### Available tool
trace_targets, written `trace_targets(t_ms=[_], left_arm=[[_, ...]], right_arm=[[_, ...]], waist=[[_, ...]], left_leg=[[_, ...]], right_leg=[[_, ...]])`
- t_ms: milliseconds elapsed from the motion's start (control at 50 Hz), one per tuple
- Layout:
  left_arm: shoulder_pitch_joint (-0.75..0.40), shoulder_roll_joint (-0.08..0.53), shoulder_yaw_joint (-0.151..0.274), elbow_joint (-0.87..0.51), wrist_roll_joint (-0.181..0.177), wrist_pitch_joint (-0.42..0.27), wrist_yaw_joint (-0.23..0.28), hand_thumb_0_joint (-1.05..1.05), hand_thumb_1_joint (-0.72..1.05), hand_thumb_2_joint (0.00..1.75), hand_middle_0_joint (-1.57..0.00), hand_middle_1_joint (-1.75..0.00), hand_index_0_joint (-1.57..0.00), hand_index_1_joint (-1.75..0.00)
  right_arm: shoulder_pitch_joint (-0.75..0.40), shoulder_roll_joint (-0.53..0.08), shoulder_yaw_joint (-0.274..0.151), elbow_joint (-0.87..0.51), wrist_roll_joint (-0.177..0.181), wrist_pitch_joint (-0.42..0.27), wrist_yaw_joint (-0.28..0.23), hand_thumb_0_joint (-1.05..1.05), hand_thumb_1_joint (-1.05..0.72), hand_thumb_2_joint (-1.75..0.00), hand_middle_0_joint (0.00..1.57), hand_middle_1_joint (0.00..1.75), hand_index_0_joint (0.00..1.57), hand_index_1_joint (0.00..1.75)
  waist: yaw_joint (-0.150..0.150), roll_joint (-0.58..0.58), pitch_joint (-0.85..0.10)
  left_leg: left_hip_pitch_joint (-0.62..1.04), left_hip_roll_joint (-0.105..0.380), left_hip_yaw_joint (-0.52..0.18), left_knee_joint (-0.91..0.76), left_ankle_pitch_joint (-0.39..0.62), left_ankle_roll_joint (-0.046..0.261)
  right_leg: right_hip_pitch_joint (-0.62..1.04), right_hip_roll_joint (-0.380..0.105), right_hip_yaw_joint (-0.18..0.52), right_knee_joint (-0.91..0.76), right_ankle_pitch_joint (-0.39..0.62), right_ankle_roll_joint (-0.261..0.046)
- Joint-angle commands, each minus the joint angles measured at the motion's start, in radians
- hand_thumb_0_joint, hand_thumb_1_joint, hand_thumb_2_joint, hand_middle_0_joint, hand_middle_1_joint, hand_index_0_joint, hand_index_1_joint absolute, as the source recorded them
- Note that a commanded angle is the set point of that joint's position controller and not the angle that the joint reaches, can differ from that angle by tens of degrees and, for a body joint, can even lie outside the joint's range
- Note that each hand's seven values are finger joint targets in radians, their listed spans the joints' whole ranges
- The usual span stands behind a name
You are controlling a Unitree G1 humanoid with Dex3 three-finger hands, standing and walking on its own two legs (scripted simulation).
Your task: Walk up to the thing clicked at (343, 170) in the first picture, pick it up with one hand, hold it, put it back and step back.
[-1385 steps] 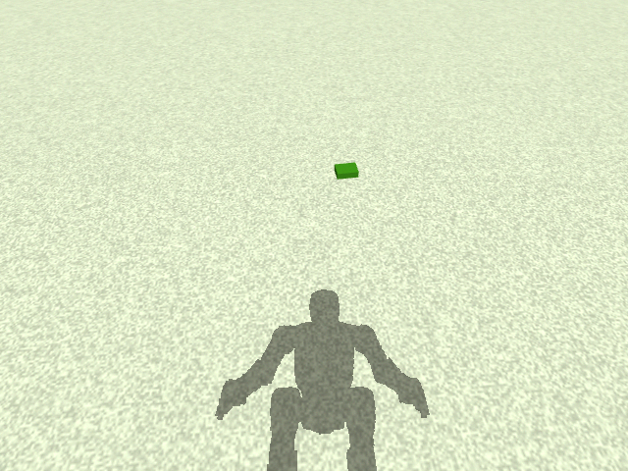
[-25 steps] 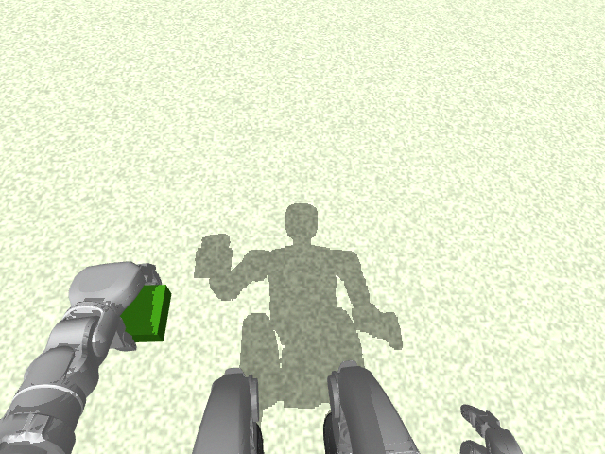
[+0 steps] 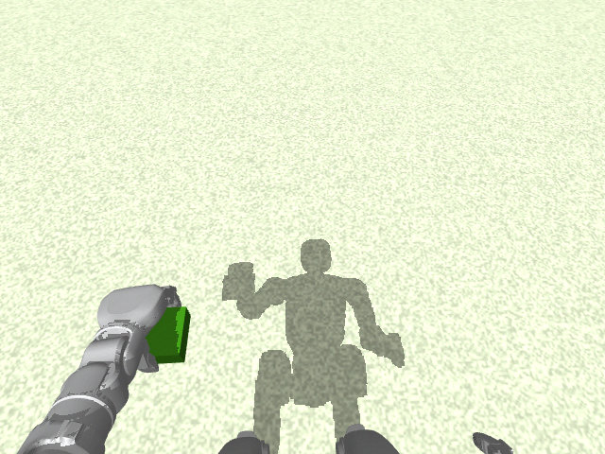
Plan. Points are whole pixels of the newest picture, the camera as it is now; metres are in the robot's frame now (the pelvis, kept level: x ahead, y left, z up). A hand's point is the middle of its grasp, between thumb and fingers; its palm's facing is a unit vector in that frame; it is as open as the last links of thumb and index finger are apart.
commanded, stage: lift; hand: left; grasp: from above
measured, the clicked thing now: (150, 335) +0.32 +0.23 -0.11
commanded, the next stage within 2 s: hold in 0.08 s
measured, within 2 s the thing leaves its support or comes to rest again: neither
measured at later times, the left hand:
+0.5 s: hand (139, 321) +0.32 +0.22 -0.03, palm faces -0.46 -0.06 -0.89, open 10.3 cm
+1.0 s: hand (133, 320) +0.31 +0.22 -0.01, palm faces -0.46 -0.05 -0.88, open 10.3 cm
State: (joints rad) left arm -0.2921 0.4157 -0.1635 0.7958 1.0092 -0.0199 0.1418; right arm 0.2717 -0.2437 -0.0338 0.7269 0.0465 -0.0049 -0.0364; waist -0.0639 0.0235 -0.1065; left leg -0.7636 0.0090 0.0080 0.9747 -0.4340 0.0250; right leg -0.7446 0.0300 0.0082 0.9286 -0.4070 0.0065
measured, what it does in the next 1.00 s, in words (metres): stands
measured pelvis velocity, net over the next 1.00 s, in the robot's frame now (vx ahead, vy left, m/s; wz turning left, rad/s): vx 0.01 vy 0.00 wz -0.01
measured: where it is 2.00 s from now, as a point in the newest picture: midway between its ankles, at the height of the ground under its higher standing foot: outside the picture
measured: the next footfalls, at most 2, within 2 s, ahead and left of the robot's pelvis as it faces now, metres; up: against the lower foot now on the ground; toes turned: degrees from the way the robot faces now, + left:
none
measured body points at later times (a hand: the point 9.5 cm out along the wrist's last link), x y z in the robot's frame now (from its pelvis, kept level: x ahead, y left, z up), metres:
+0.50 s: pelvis +0.02 +0.00 +0.03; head +0.05 -0.01 +0.48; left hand +0.34 +0.22 +0.02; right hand +0.12 -0.27 -0.08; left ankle +0.02 +0.10 -0.68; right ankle +0.03 -0.13 -0.68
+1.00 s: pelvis +0.01 +0.00 +0.04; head +0.03 -0.02 +0.49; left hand +0.33 +0.22 +0.04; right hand +0.13 -0.27 -0.07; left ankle +0.02 +0.10 -0.68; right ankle +0.03 -0.13 -0.68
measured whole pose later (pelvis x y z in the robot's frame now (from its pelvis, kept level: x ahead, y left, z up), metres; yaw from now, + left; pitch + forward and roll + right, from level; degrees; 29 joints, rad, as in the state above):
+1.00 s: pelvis +0.01 +0.00 +0.04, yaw +0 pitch +4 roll +0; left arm -0.23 0.41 -0.20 0.68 1.00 -0.03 0.01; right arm 0.23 -0.26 -0.03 0.69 0.07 0.05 -0.05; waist -0.02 0.04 -0.04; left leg -0.39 -0.01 0.03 0.62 -0.30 0.02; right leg -0.39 0.02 0.03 0.61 -0.29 0.00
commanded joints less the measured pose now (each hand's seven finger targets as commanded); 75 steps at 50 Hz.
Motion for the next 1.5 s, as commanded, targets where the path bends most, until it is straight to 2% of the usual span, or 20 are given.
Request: trace_targets(t_ms=[0, 60, 140, 180, 280, 320, 480, 500, 540, 620, 760, 780, 800, 920, 980, 1000, 1220, 1420, 1460, 1480], left_arm=[[-0.280, 0.226, 0.085, -0.202, 0.000, 0.002, 0.029, 0.00, 0.62, 0.77, -1.03, -0.57, -1.01, -0.58], [-0.303, 0.208, 0.072, -0.227, -0.008, -0.003, 0.019, 0.00, 0.62, 0.79, -1.03, -0.58, -1.01, -0.60], [-0.297, 0.223, 0.081, -0.241, -0.003, -0.008, 0.023, 0.00, 0.62, 0.78, -1.01, -0.59, -1.01, -0.60], [-0.291, 0.207, 0.065, -0.237, -0.002, -0.007, 0.021, 0.00, 0.63, 0.74, -1.01, -0.58, -1.01, -0.59], [-0.322, 0.223, 0.073, -0.243, -0.002, -0.009, 0.012, 0.00, 0.64, 0.79, -1.01, -0.61, -1.01, -0.61], [-0.306, 0.196, 0.055, -0.226, -0.001, -0.005, 0.007, 0.00, 0.64, 0.77, -1.01, -0.61, -1.01, -0.61], [-0.296, 0.208, 0.055, -0.258, -0.004, -0.009, -0.039, 0.00, 0.63, 0.79, -1.01, -0.60, -1.01, -0.60], [-0.299, 0.227, 0.070, -0.278, -0.007, -0.013, -0.042, 0.00, 0.64, 0.80, -1.02, -0.61, -1.02, -0.61], [-0.286, 0.226, 0.072, -0.291, -0.004, -0.013, -0.051, 0.00, 0.62, 0.78, -1.00, -0.60, -1.00, -0.60], [-0.294, 0.212, 0.059, -0.303, -0.001, -0.016, -0.061, 0.00, 0.63, 0.80, -1.00, -0.62, -1.00, -0.62], [-0.292, 0.226, 0.074, -0.309, -0.005, -0.016, -0.068, 0.00, 0.62, 0.85, -1.01, -0.63, -1.00, -0.64], [-0.278, 0.207, 0.057, -0.299, -0.003, -0.015, -0.073, 0.00, 0.63, 0.84, -1.01, -0.63, -1.01, -0.64], [-0.297, 0.225, 0.070, -0.326, -0.005, -0.017, -0.074, 0.00, 0.63, 0.84, -1.02, -0.62, -1.01, -0.63], [-0.284, 0.211, 0.060, -0.326, -0.007, -0.017, -0.085, 0.00, 0.64, 0.86, -1.03, -0.63, -1.02, -0.64], [-0.278, 0.226, 0.072, -0.333, -0.012, -0.021, -0.096, 0.00, 0.63, 0.86, -1.02, -0.63, -1.01, -0.65], [-0.291, 0.217, 0.061, -0.343, -0.012, -0.022, -0.098, 0.00, 0.64, 0.87, -1.03, -0.64, -1.02, -0.65], [-0.279, 0.228, 0.071, -0.357, -0.014, -0.025, -0.110, 0.00, 0.67, 0.87, -1.04, -0.67, -1.03, -0.67], [-0.284, 0.217, 0.063, -0.388, -0.026, -0.023, -0.122, 0.00, 0.65, 0.87, -1.03, -0.66, -1.03, -0.67], [-0.281, 0.238, 0.078, -0.382, -0.021, -0.021, -0.125, 0.00, 0.65, 0.90, -1.04, -0.66, -1.03, -0.67], [-0.287, 0.213, 0.057, -0.394, -0.022, -0.020, -0.129, 0.00, 0.65, 0.89, -1.04, -0.66, -1.03, -0.67]], right_arm=[[0.022, -0.157, -0.054, -0.103, -0.001, -0.028, -0.014, 0.00, -0.89, -0.90, 0.20, 0.30, 0.20, 0.30], [0.017, -0.154, -0.054, -0.106, -0.002, -0.025, -0.017, 0.00, -0.89, -0.90, 0.20, 0.30, 0.20, 0.30], [0.008, -0.156, -0.055, -0.108, -0.001, -0.022, -0.020, 0.00, -0.89, -0.90, 0.20, 0.30, 0.20, 0.30], [0.006, -0.155, -0.054, -0.106, 0.000, -0.020, -0.020, 0.00, -0.89, -0.90, 0.20, 0.30, 0.20, 0.30], [-0.008, -0.161, -0.058, -0.109, 0.002, -0.012, -0.022, 0.00, -0.89, -0.89, 0.20, 0.30, 0.20, 0.30], [-0.010, -0.159, -0.055, -0.111, 0.003, -0.009, -0.021, 0.00, -0.89, -0.90, 0.20, 0.30, 0.20, 0.30], [-0.046, -0.155, -0.052, -0.134, 0.008, 0.000, -0.022, 0.00, -0.89, -0.90, 0.20, 0.30, 0.20, 0.30], [-0.051, -0.157, -0.052, -0.138, 0.009, 0.000, -0.023, 0.00, -0.89, -0.90, 0.20, 0.30, 0.20, 0.30], [-0.052, -0.156, -0.052, -0.142, 0.011, 0.001, -0.023, 0.00, -0.89, -0.90, 0.20, 0.30, 0.20, 0.30], [-0.047, -0.160, -0.055, -0.141, 0.011, 0.005, -0.023, 0.00, -0.89, -0.90, 0.20, 0.30, 0.20, 0.30], [-0.066, -0.161, -0.053, -0.153, 0.014, 0.011, -0.022, 0.00, -0.89, -0.90, 0.20, 0.30, 0.20, 0.30], [-0.065, -0.159, -0.051, -0.154, 0.013, 0.012, -0.023, 0.00, -0.89, -0.90, 0.20, 0.30, 0.20, 0.30], [-0.068, -0.159, -0.052, -0.157, 0.015, 0.014, -0.024, 0.00, -0.89, -0.90, 0.20, 0.30, 0.20, 0.30], [-0.082, -0.156, -0.047, -0.165, 0.016, 0.015, -0.025, 0.00, -0.89, -0.90, 0.20, 0.30, 0.20, 0.30], [-0.088, -0.157, -0.047, -0.166, 0.017, 0.017, -0.027, 0.00, -0.89, -0.90, 0.20, 0.30, 0.20, 0.30], [-0.092, -0.156, -0.045, -0.167, 0.018, 0.017, -0.028, 0.00, -0.89, -0.90, 0.20, 0.30, 0.20, 0.30], [-0.118, -0.153, -0.036, -0.174, 0.021, 0.018, -0.034, 0.00, -0.89, -0.90, 0.20, 0.30, 0.20, 0.30], [-0.139, -0.147, -0.032, -0.181, 0.023, 0.019, -0.040, 0.00, -0.90, -0.90, 0.20, 0.30, 0.20, 0.30], [-0.141, -0.146, -0.029, -0.178, 0.024, 0.022, -0.041, 0.00, -0.90, -0.90, 0.20, 0.30, 0.20, 0.30], [-0.145, -0.142, -0.029, -0.183, 0.024, 0.021, -0.041, 0.00, -0.90, -0.90, 0.20, 0.30, 0.20, 0.30]], waist=[[0.016, 0.051, -0.295], [0.008, 0.064, -0.290], [0.020, 0.058, -0.288], [0.010, 0.027, -0.285], [0.014, 0.040, -0.269], [0.009, 0.020, -0.249], [0.025, 0.020, -0.216], [0.032, 0.032, -0.220], [0.040, 0.038, -0.246], [0.027, 0.030, -0.239], [0.045, 0.038, -0.215], [0.034, 0.015, -0.211], [0.044, 0.030, -0.215], [0.040, 0.022, -0.183], [0.053, 0.031, -0.195], [0.042, 0.026, -0.187], [0.052, 0.036, -0.155], [0.051, -0.006, -0.163], [0.061, 0.012, -0.163], [0.055, 0.006, -0.164]], left_leg=[[0.296, -0.019, -0.023, -0.202, 0.287, -0.018], [0.332, -0.017, -0.024, -0.229, 0.303, -0.020], [0.374, -0.017, -0.024, -0.262, 0.321, -0.021], [0.387, -0.020, -0.020, -0.267, 0.340, -0.015], [0.414, -0.027, -0.009, -0.298, 0.342, -0.013], [0.420, -0.028, -0.006, -0.311, 0.342, -0.012], [0.444, -0.030, -0.007, -0.360, 0.332, -0.012], [0.449, -0.031, -0.007, -0.366, 0.327, -0.012], [0.465, -0.031, -0.003, -0.368, 0.371, -0.013], [0.504, -0.021, -0.008, -0.372, 0.432, -0.013], [0.514, -0.023, -0.004, -0.410, 0.394, -0.014], [0.515, -0.025, -0.002, -0.408, 0.400, -0.009], [0.517, -0.025, -0.001, -0.414, 0.397, -0.010], [0.522, -0.024, -0.001, -0.443, 0.364, -0.009], [0.544, -0.019, -0.003, -0.452, 0.381, -0.011], [0.543, -0.023, -0.001, -0.454, 0.378, -0.008], [0.562, -0.021, 0.000, -0.499, 0.320, -0.009], [0.584, -0.028, 0.006, -0.507, 0.348, 0.001], [0.589, -0.030, 0.011, -0.511, 0.358, 0.001], [0.594, -0.029, 0.010, -0.512, 0.359, 0.002]], right_leg=[[0.176, 0.022, -0.003, -0.183, 0.236, -0.031], [0.197, 0.021, 0.000, -0.208, 0.246, -0.030], [0.231, 0.020, 0.001, -0.242, 0.256, -0.032], [0.258, 0.018, 0.005, -0.257, 0.287, -0.028], [0.293, 0.012, 0.015, -0.296, 0.299, -0.024], [0.304, 0.011, 0.015, -0.310, 0.302, -0.023], [0.348, 0.015, 0.016, -0.348, 0.287, -0.025], [0.354, 0.014, 0.017, -0.353, 0.281, -0.026], [0.379, 0.015, 0.019, -0.347, 0.318, -0.028], [0.363, 0.021, 0.010, -0.349, 0.353, -0.030], [0.397, 0.018, 0.010, -0.379, 0.327, -0.031], [0.392, 0.016, 0.013, -0.381, 0.337, -0.029], [0.408, 0.016, 0.013, -0.385, 0.335, -0.029], [0.415, 0.014, 0.015, -0.409, 0.309, -0.029], [0.428, 0.016, 0.012, -0.414, 0.315, -0.031], [0.430, 0.015, 0.015, -0.418, 0.318, -0.030], [0.446, 0.012, 0.017, -0.456, 0.265, -0.031], [0.486, 0.004, 0.023, -0.482, 0.301, -0.022], [0.493, 0.002, 0.025, -0.487, 0.310, -0.023], [0.491, 0.003, 0.024, -0.489, 0.313, -0.021]])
